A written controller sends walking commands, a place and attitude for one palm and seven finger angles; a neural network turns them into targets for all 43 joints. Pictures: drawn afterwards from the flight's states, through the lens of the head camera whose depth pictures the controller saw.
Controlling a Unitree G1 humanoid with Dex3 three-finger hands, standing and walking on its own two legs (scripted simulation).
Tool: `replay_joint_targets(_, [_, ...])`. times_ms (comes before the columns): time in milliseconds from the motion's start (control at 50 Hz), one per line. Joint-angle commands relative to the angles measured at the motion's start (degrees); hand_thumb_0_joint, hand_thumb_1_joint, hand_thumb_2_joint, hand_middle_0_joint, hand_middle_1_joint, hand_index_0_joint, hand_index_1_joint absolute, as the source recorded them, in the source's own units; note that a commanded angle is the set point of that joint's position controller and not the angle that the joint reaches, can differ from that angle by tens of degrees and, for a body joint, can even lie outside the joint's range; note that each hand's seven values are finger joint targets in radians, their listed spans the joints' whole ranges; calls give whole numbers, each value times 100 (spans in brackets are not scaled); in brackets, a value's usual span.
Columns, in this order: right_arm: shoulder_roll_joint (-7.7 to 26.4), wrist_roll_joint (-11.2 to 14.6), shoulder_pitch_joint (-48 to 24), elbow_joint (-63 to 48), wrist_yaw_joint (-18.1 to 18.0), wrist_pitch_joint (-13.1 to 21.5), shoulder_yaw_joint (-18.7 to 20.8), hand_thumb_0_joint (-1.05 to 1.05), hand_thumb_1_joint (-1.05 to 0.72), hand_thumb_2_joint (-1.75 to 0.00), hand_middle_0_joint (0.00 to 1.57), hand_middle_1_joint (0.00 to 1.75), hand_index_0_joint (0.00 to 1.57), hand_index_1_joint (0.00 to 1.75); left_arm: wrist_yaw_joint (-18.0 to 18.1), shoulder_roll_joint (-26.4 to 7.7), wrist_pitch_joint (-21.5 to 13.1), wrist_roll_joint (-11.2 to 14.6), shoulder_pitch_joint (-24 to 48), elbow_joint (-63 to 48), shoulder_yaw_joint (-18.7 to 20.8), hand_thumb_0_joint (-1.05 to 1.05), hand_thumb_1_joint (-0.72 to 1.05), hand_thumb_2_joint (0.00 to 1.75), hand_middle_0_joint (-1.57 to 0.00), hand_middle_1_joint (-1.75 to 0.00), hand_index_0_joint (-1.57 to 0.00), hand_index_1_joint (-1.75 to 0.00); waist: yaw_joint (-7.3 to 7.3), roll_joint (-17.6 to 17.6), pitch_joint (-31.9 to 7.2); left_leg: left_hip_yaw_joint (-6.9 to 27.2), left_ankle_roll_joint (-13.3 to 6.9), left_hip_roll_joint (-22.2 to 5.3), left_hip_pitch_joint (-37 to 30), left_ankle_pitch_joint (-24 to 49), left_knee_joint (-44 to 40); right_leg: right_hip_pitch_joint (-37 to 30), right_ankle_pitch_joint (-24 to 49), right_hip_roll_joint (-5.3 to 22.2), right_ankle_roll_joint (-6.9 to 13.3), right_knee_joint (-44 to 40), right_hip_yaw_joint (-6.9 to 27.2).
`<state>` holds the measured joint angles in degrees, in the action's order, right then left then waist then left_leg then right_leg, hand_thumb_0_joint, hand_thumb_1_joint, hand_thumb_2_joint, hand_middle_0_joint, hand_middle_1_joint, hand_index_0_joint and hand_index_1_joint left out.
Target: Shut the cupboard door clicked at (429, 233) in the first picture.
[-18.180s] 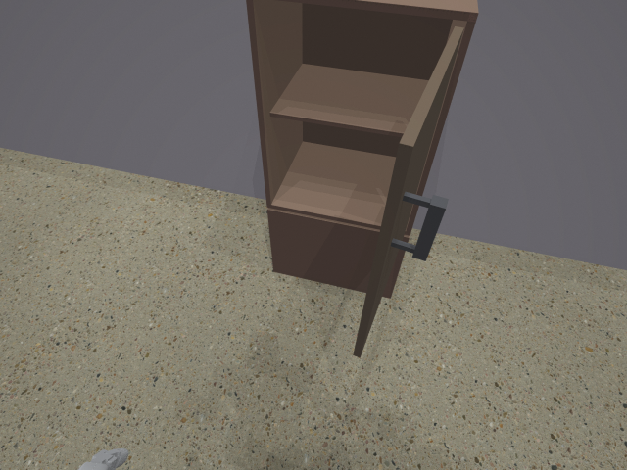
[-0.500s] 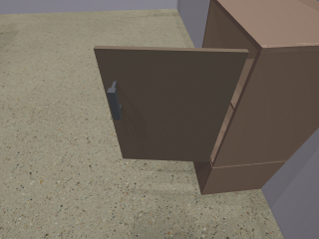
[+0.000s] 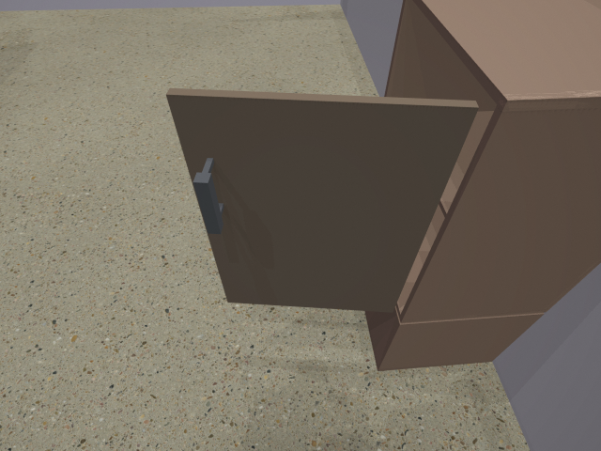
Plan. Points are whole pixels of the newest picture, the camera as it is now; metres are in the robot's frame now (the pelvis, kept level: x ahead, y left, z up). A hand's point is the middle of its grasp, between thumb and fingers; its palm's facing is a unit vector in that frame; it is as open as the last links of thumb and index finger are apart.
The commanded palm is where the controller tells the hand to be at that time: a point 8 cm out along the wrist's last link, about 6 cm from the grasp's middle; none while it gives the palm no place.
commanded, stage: come to a stop and stand still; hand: left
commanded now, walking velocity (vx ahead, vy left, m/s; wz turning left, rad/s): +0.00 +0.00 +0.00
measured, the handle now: (212, 196) +0.50 +0.18 +0.04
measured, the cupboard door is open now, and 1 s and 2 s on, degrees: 82 82 82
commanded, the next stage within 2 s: look again from close up in 1.00 s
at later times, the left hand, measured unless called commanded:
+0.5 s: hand out of the picture +0.04 +0.14 -0.17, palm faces +0.01 -0.98 -0.20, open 7.3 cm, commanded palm none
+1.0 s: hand out of the picture +0.04 +0.12 -0.17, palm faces +0.04 -0.98 -0.19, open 7.4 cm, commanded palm none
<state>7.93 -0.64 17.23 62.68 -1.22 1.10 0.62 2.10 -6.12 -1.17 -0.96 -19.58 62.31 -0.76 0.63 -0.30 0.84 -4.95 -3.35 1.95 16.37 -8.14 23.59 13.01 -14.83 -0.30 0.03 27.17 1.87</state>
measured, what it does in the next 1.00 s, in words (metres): shifts its weight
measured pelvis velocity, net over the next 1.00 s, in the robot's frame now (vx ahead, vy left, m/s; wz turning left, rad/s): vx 0.06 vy -0.04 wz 0.00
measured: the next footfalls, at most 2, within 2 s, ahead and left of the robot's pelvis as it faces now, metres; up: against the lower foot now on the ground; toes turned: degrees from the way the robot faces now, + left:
none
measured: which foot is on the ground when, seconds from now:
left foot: down 0.00-1.00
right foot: down 0.00-1.00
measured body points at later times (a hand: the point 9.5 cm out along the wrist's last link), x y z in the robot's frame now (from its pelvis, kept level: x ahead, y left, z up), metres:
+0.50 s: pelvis +0.05 -0.02 +0.00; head +0.07 -0.03 +0.45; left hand +0.04 +0.20 -0.15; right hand +0.05 -0.24 -0.16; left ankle +0.05 +0.08 -0.74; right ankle +0.00 -0.12 -0.74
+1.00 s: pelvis +0.06 -0.04 +0.00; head +0.07 -0.05 +0.45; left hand +0.04 +0.17 -0.16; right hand +0.07 -0.26 -0.16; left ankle +0.05 +0.08 -0.74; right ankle +0.00 -0.12 -0.74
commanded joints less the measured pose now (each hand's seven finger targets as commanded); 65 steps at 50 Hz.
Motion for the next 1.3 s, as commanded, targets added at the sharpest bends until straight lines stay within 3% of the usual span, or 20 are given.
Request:
replay_joint_targets(0, [450, 0, 337, -130, -21, 107, 79, 0, -90, -90, 20, 30, 20, 30, 23, -530, -98, 10, -377, -108, 78, 0, 90, 90, -20, -30, -20, -30, -6, 41, 247, 980, 100, -775, -476, -581, -626, 457, 75, 506, 284, -648, 523])
replay_joint_targets(200, [447, 8, 224, 4, -66, 147, 25, 0, -90, -90, 20, 30, 20, 30, 47, -601, -99, 27, -322, -23, 87, 0, 90, 90, -20, -30, -20, -30, -68, 44, 118, 795, 90, -789, -825, 591, -404, 62, 855, 569, 241, -612, 481])
replay_joint_targets(400, [468, 6, 119, 68, -84, 115, 9, 0, -90, -90, 20, 30, 20, 30, 65, -656, -91, 28, -312, -13, 92, 0, 90, 90, -20, -30, -20, -30, -86, 164, 266, 724, 110, -775, -954, 832, -359, -70, 1213, 584, 238, -684, 512])
replay_joint_targets(520, [511, 2, 83, 102, -104, 116, -3, 0, -90, -90, 20, 30, 20, 30, 75, -699, -100, 34, -294, -8, 104, 0, 90, 90, -20, -30, -20, -30, -78, 132, 122, 683, 135, -772, -1109, 1136, -290, -258, 1678, 613, 238, -663, 494])
replay_joint_targets(900, [461, 7, 27, 157, -134, 51, -2, 0, -90, -90, 20, 30, 20, 30, 96, -726, -101, 42, -385, 0, 127, 0, 90, 90, -20, -30, -20, -30, -89, 226, 284, 555, 218, -739, -1084, 830, -246, -418, 2188, 624, 169, -818, 518])
replay_joint_targets(1280, [419, 1, 106, 210, -144, 32, 0, 0, -90, -90, 20, 30, 20, 30, 86, -648, -97, 61, -459, 49, 122, 0, 90, 90, -20, -30, -20, -30, -97, 117, 365, 569, 246, -734, -1075, 580, -294, -314, 1812, 604, 164, -914, 556])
